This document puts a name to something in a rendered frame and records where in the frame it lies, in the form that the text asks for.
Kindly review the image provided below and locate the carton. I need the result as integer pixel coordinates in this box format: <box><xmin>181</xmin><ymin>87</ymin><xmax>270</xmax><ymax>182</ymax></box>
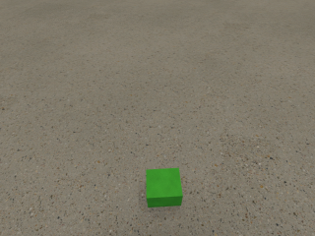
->
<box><xmin>146</xmin><ymin>167</ymin><xmax>183</xmax><ymax>207</ymax></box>

